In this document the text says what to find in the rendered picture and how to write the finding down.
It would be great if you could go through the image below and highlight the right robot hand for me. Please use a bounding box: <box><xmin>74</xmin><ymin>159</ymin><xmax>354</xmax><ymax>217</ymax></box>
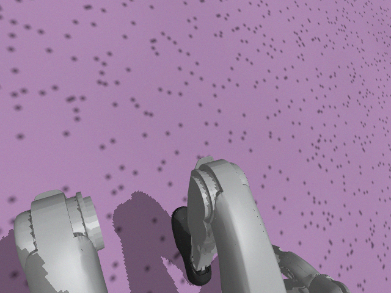
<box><xmin>272</xmin><ymin>245</ymin><xmax>320</xmax><ymax>293</ymax></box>

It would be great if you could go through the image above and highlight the right robot foot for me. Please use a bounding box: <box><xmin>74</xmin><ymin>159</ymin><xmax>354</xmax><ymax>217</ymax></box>
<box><xmin>172</xmin><ymin>206</ymin><xmax>211</xmax><ymax>286</ymax></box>

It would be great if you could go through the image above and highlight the right robot arm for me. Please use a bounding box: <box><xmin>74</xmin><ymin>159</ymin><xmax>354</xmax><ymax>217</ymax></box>
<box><xmin>309</xmin><ymin>274</ymin><xmax>351</xmax><ymax>293</ymax></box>

